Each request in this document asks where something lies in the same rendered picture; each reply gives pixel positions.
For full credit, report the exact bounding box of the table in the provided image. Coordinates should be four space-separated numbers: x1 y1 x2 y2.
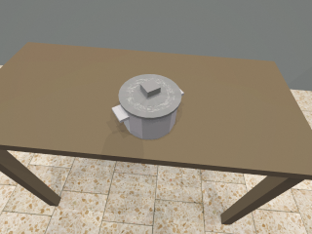
0 42 312 225

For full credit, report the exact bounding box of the pot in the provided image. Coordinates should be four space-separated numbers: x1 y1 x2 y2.
111 90 184 140

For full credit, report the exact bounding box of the lid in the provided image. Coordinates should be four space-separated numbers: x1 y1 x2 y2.
118 74 182 120

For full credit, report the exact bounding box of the knob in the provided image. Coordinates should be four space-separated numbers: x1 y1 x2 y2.
139 79 161 98

